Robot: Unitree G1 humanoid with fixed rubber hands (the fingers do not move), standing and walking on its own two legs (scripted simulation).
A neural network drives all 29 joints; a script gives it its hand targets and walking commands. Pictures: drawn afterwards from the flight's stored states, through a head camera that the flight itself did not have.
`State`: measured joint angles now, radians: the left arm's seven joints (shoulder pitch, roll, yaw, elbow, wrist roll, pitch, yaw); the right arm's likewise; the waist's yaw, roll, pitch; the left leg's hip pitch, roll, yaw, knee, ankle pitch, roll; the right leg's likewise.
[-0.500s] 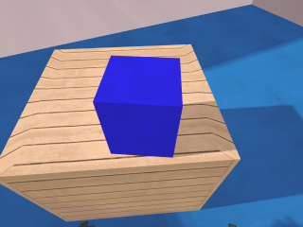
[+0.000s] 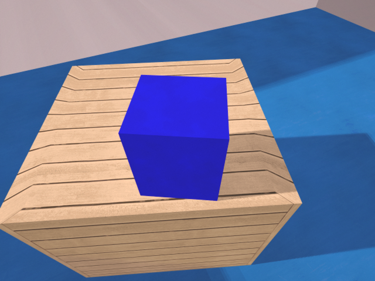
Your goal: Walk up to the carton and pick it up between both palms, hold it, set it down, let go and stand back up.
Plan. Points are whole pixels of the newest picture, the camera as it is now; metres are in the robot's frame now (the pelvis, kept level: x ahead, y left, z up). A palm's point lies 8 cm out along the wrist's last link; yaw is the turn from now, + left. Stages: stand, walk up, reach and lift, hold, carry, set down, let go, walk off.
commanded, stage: stand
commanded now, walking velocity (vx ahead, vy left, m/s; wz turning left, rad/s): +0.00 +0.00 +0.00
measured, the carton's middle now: (180, 140) +0.45 +0.03 +0.04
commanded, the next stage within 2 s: none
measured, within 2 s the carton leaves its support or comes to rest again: neither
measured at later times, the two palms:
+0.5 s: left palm out of the picture +0.00 +0.22 -0.13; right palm out of the picture +0.00 -0.22 -0.14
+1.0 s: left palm out of the picture -0.03 +0.20 -0.14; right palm out of the picture -0.02 -0.21 -0.14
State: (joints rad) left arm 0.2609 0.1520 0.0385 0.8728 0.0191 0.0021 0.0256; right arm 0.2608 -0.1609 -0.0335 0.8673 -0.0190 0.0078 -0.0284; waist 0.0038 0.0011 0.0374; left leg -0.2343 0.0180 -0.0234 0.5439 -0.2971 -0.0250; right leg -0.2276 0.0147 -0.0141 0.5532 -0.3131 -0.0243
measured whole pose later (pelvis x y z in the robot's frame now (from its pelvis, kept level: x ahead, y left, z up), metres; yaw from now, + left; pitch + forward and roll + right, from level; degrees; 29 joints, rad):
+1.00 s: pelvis -0.01 -0.01 +0.01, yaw +0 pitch -2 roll +0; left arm 0.30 0.11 0.02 1.12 0.01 -0.01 0.04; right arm 0.28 -0.11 -0.01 1.14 -0.01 0.01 -0.04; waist 0.01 0.00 0.07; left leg -0.16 0.03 -0.02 0.43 -0.23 -0.04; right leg -0.15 0.03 -0.01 0.44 -0.24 -0.03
